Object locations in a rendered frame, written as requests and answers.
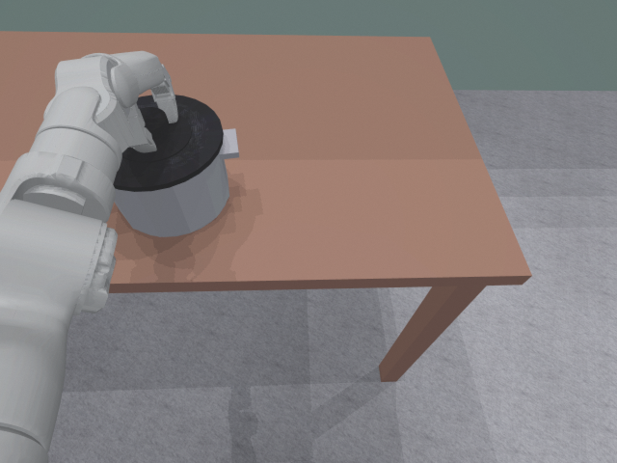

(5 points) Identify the robot left forearm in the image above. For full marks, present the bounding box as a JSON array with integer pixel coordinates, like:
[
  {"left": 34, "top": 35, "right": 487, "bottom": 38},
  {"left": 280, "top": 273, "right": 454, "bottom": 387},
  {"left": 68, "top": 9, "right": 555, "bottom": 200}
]
[{"left": 0, "top": 53, "right": 139, "bottom": 223}]

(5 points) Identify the knob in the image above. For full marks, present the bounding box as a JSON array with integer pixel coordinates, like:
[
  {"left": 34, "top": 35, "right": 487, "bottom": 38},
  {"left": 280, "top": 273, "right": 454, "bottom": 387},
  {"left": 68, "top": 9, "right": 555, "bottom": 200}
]
[{"left": 140, "top": 107, "right": 170, "bottom": 140}]

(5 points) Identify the robot left hand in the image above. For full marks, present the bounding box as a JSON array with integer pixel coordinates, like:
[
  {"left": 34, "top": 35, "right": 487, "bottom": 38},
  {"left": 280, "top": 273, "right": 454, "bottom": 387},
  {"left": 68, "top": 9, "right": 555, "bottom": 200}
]
[{"left": 110, "top": 51, "right": 178, "bottom": 153}]

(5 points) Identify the lid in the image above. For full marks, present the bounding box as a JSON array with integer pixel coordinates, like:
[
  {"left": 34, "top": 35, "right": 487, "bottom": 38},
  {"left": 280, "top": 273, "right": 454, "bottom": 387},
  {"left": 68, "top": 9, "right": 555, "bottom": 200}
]
[{"left": 113, "top": 95, "right": 224, "bottom": 192}]

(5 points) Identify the table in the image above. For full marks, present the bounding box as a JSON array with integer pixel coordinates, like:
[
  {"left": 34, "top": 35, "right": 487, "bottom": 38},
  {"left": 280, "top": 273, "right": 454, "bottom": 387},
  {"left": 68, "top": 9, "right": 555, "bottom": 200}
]
[{"left": 0, "top": 31, "right": 532, "bottom": 382}]

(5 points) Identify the pot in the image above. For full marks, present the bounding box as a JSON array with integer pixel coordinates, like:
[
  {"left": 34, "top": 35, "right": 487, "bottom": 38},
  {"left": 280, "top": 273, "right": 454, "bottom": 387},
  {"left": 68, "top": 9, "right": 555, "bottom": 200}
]
[{"left": 114, "top": 128, "right": 239, "bottom": 237}]

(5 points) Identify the robot left upper arm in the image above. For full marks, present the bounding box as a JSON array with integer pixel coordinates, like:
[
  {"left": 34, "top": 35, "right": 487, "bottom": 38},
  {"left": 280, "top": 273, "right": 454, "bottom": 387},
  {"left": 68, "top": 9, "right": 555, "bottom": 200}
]
[{"left": 0, "top": 199, "right": 118, "bottom": 463}]

